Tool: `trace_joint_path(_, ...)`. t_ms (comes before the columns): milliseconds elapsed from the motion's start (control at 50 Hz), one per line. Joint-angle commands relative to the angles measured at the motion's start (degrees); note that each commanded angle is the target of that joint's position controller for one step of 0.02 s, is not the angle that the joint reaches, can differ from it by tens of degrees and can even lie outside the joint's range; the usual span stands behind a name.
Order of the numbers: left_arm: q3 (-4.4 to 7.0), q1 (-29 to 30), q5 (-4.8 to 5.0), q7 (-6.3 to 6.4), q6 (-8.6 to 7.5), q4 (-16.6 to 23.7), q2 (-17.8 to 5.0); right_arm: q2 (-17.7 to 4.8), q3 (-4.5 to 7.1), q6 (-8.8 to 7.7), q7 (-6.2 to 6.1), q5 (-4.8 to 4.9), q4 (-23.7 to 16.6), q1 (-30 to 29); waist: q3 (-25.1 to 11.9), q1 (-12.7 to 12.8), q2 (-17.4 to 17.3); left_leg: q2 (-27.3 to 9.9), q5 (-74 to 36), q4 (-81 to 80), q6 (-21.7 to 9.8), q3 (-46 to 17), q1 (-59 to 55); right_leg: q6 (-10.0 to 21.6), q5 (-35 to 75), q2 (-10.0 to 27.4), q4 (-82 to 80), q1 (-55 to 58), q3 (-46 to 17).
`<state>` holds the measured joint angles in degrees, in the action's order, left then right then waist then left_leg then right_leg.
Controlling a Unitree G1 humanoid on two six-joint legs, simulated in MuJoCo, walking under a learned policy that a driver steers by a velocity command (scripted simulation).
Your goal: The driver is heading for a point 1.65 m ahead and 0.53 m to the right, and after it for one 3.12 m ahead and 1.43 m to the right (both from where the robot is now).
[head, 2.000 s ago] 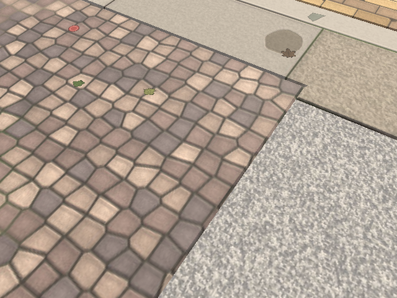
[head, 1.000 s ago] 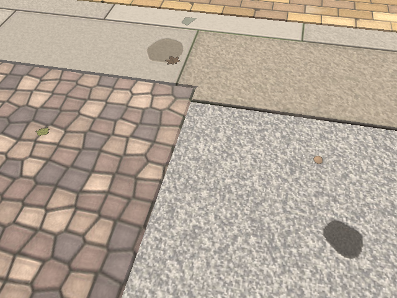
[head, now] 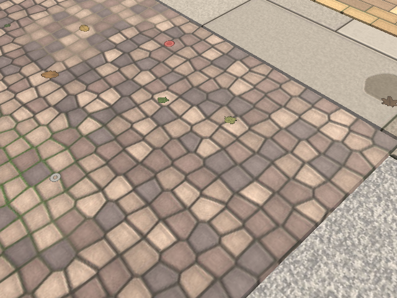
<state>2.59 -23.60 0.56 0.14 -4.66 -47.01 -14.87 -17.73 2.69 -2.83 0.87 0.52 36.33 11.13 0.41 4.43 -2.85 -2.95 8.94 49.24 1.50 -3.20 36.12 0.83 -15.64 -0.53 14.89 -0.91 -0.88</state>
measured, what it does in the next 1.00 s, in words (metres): walks ahead, turning right: left foot, then right foot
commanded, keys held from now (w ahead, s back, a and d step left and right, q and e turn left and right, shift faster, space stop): w+e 0.36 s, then e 0.64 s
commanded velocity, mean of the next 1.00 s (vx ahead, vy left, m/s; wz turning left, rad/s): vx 0.28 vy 0.00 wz -0.43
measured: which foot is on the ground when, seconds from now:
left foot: up 0.00-0.14, down 0.16-0.62, up 0.64-1.00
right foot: down 0.00-0.18, up 0.20-0.62, down 0.64-1.00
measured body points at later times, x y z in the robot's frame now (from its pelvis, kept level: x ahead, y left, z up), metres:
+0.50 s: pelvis +0.25 +0.04 +0.00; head +0.28 +0.03 +0.45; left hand +0.49 +0.26 -0.09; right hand +0.24 -0.25 -0.12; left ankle +0.21 +0.16 -0.74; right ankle +0.38 -0.13 -0.69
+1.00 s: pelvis +0.39 +0.00 -0.01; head +0.43 -0.04 +0.44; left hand +0.67 +0.18 -0.09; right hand +0.41 -0.32 -0.12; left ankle +0.53 +0.12 -0.71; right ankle +0.42 -0.11 -0.75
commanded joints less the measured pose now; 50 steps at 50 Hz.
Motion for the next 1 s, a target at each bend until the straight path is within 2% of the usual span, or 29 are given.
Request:
trace_joint_path(20, 2.10, 0.88, 0.67, 0.18, -0.18, 2.91, -10.76, -0.15, -0.68, -2.33, 0.98, 0.23, -7.64, -12.12, 5.76, 1.49, 9.11, 0.99, -4.60, -11.07, 0.86, 3.65, -1.17, 9.67, 12.16, 10.91, -7.01, -5.62, -8.05)
trace_joint_path(60, 2.39, -0.78, 1.02, 0.13, 0.24, 2.30, -12.26, -1.60, -0.16, -2.80, 1.62, 0.74, -7.98, -12.80, 5.57, 0.94, 9.88, 2.14, -4.97, -14.98, 0.23, 3.49, -5.93, 9.43, 13.85, 12.72, -6.13, -5.55, -9.64)
trace_joint_path(100, 2.68, -0.51, 1.36, 0.19, 0.64, 2.06, -13.22, -3.93, 0.82, -3.08, 1.75, 1.13, -7.59, -10.56, 4.57, -1.76, 10.83, 2.67, -4.31, -18.37, -1.34, 2.36, -10.71, 8.20, 17.94, 14.60, -4.03, -3.58, -11.29)
trace_joint_path(140, 2.53, 0.27, 1.16, 0.24, 0.91, 2.14, -12.96, -7.26, 2.77, -2.90, 0.88, 0.99, -4.89, -0.76, -1.74, -8.14, 9.57, 4.27, -3.82, -22.16, -4.21, 3.51, -26.23, 5.66, 32.56, 11.74, 7.98, -4.86, -8.02)
trace_joint_path(160, 1.69, 0.61, 0.33, 0.19, 0.68, 3.07, -10.77, -9.72, 3.87, -2.57, 0.07, 0.44, -3.34, 7.96, -8.71, -12.65, 8.22, -0.52, -3.63, -20.33, -6.35, 0.04, -41.07, 3.54, 27.94, 8.99, 20.57, -12.49, -6.22)
trace_joint_path(180, -0.33, -3.89, -0.28, 0.21, 0.20, 5.35, -3.74, -15.23, 5.04, -1.92, -0.62, -1.60, -2.55, 15.46, -20.28, -12.65, -6.15, -16.86, 5.90, -21.28, -12.62, -21.53, -62.41, -0.51, 5.14, 1.39, 42.88, -31.36, -1.69)
trace_joint_path(200, -0.28, -5.70, 1.31, 0.40, -0.44, 4.97, -4.73, -12.43, 4.20, -1.72, -0.21, -1.72, -1.84, 16.42, -24.66, -11.91, -13.91, -21.74, 14.91, -30.82, -15.84, -38.49, -59.41, -0.84, -16.68, -0.72, 53.72, -36.44, -7.24)
trace_joint_path(220, 1.38, -1.68, 2.90, 0.31, -0.22, 5.47, -9.56, -8.42, 2.90, -1.71, -0.11, -1.02, -1.30, 12.37, -14.00, -11.03, -9.46, -19.75, 18.89, -32.52, -13.99, -31.42, -51.67, -0.56, -13.46, 2.46, 58.21, -41.09, -7.65)
trace_joint_path(240, 1.43, 2.04, 2.76, 0.27, 0.01, 6.26, -9.61, -6.36, 2.31, -1.72, -0.15, -0.45, -1.09, 8.97, -7.43, -9.81, -6.79, -17.52, 15.38, -33.31, -12.89, -22.98, -44.53, -0.19, -9.10, 4.90, 57.73, -41.92, -5.46)
trace_joint_path(260, 1.43, 3.70, 1.88, 0.29, 0.28, 6.36, -8.82, -4.77, 1.90, -1.89, -0.03, -0.65, -0.63, 5.74, -3.64, -8.05, -4.28, -14.88, 10.13, -35.15, -12.26, -17.37, -38.10, -0.22, -5.40, 6.43, 55.31, -40.30, -4.89)
trace_joint_path(280, 1.72, 3.47, 1.41, 0.25, 0.97, 5.96, -8.09, -3.29, 1.59, -2.38, 0.06, -1.10, -0.35, 3.48, -1.62, -6.24, -5.15, -12.77, 5.31, -37.06, -11.69, -12.31, -33.44, -0.29, -2.61, 7.89, 53.34, -37.60, -5.22)
trace_joint_path(320, 1.39, 2.32, 1.50, -0.05, 2.33, 5.31, -5.56, -2.65, 1.88, -3.46, 0.10, -1.25, 0.56, 1.21, -0.07, -4.34, -4.43, -11.86, -0.84, -40.17, -12.22, -6.48, -28.57, -0.79, 0.37, 8.40, 52.76, -34.33, -4.73)
trace_joint_path(400, 1.37, 7.20, 0.50, -0.09, 3.12, 8.00, -4.85, -4.21, 2.62, -4.36, -0.38, -1.32, 2.59, -0.49, 4.32, -3.17, -0.95, -11.64, -17.14, -41.59, -12.79, 2.99, -26.86, -2.26, 7.93, 7.83, 43.64, -37.40, -5.18)
trace_joint_path(480, 0.50, 14.43, -0.28, -2.29, 2.21, 10.92, -3.35, -7.20, 3.26, -3.15, -1.71, -0.77, 3.92, -0.03, 3.80, -5.59, 0.06, -9.70, -27.62, -38.81, -10.99, 11.26, -27.02, -1.98, 19.47, 5.47, 26.77, -30.31, 0.86)
trace_joint_path(540, 1.38, 16.25, -0.01, -3.62, 2.70, 13.26, -5.55, -9.35, 4.03, -1.85, -2.15, 0.71, 4.91, 0.94, 2.27, -5.39, -0.37, -11.92, -30.94, -34.18, -9.66, 11.95, -33.13, 0.06, 16.63, 4.54, 22.11, -29.69, 1.54)
trace_joint_path(580, 2.59, 14.11, -0.44, -3.90, 3.21, 13.90, -7.94, -10.57, 4.59, -0.86, -2.44, 1.79, 4.72, 0.38, -0.18, -3.52, -1.22, -12.17, -38.81, -26.55, -8.44, 12.46, -35.58, 2.16, 11.20, 1.85, 20.75, -25.87, 3.66)
trace_joint_path(620, 5.07, 3.52, -0.50, -2.96, 3.34, 11.83, -12.23, -8.95, 4.13, 0.00, -2.50, 2.08, 4.16, 0.29, -6.39, 2.00, 1.55, -7.81, -36.82, -7.46, -5.13, 14.45, -32.39, 5.60, 16.23, -2.52, 14.04, -11.15, 4.85)
trace_joint_path(640, 6.12, 1.48, -0.34, -1.42, 3.67, 12.49, -17.13, -5.11, 2.71, -0.12, -2.15, -0.42, 3.18, 4.58, -10.84, 0.75, 13.10, -2.97, -6.26, 10.12, -1.20, 14.81, -19.41, 9.72, 41.60, 7.19, 14.46, 2.61, -8.74)
trace_joint_path(660, 5.77, 5.87, -1.81, -1.10, 3.35, 15.65, -21.16, -1.70, 1.12, -0.31, -1.42, -2.58, 2.26, 11.32, -19.11, -5.56, 20.31, 7.64, 34.44, 29.66, 2.61, 6.30, -2.55, 23.34, 54.80, 21.53, 14.68, 15.12, -35.79)
trace_joint_path(680, 5.01, 6.04, -1.29, -1.82, 3.22, 16.95, -16.83, -7.49, 2.03, -0.27, -0.76, -1.10, 3.24, 8.23, -25.63, -0.84, 10.37, 5.56, 30.64, 33.13, 1.95, -3.70, -1.02, 24.06, 40.50, 21.55, 9.12, 14.40, -37.27)
trace_joint_path(700, 4.33, 9.21, -0.62, -2.02, 2.92, 16.89, -14.51, -8.66, 2.32, 0.05, -0.78, 0.44, 1.78, 2.94, -17.65, -1.30, 7.32, 3.69, 24.87, 30.96, 1.00, -2.96, 2.13, 20.92, 30.51, 18.74, 7.04, 8.39, -30.91)
trace_joint_path(720, 3.88, 11.36, 0.46, -1.74, 3.07, 16.45, -12.46, -7.64, 2.15, 0.50, -1.52, -0.15, 1.80, 1.09, -11.49, -2.75, 3.34, 1.50, 20.58, 26.27, 0.92, -2.47, 2.87, 17.25, 23.26, 15.38, 5.95, 1.56, -26.24)
trace_joint_path(740, 3.40, 13.35, 0.68, -1.30, 3.45, 16.68, -11.18, -7.62, 2.21, 1.13, -2.24, -0.74, 1.89, 0.15, -8.02, -3.94, 3.44, 0.17, 17.86, 21.91, 1.06, -2.62, 0.91, 15.38, 20.88, 13.34, 4.87, -5.09, -23.26)
trace_joint_path(780, 3.41, 15.53, -0.85, -0.72, 3.89, 17.29, -11.47, -7.10, 2.24, 2.04, -2.50, -1.08, 2.43, 1.54, -6.89, -6.12, 6.27, 1.05, 14.78, 17.60, 1.62, -1.70, -5.63, 14.27, 22.60, 10.42, 3.39, -13.32, -20.20)
trace_joint_path(800, 3.58, 15.61, -1.11, -0.38, 3.94, 17.22, -11.79, -6.10, 1.97, 2.13, -2.63, -1.22, 2.82, 2.20, -7.50, -6.32, 6.90, 1.49, 14.19, 15.03, 2.21, -1.35, -6.86, 14.35, 25.13, 9.77, 3.56, -14.29, -18.98)
trace_joint_path(840, 3.92, 14.58, -0.83, 0.41, 4.21, 16.69, -12.51, -5.03, 1.56, 2.27, -3.02, -1.29, 2.82, 1.26, -8.59, -5.76, 6.98, 2.26, 12.93, 9.90, 3.37, -1.61, -7.27, 14.33, 25.87, 9.11, 4.19, -14.20, -18.56)
trace_joint_path(900, 4.09, 14.85, -0.28, 1.45, 5.25, 16.72, -12.79, -4.58, 1.33, 2.73, -3.09, -0.96, 2.33, -1.25, -8.77, -4.89, 8.19, 2.86, 9.28, 3.69, 4.19, -2.71, -7.83, 12.92, 14.26, 7.81, 4.13, -14.69, -20.29)
trace_joint_path(940, 4.10, 15.26, -0.36, 1.67, 5.83, 16.89, -12.65, -4.57, 1.35, 2.70, -2.89, -0.70, 1.91, -2.78, -7.51, -4.28, 9.71, 3.44, 8.01, -0.37, 4.11, -3.03, -9.10, 12.00, 6.25, 6.91, 3.63, -16.04, -21.97)
trace_joint_path(1000, 4.18, 14.63, -0.47, 1.47, 6.43, 16.79, -12.46, -4.83, 1.49, 1.87, -2.39, -0.42, 1.35, -4.01, -6.66, -3.28, 11.70, 4.38, 9.30, -6.46, 3.30, -3.19, -11.66, 11.52, 4.86, 6.98, 4.75, -15.19, -25.31)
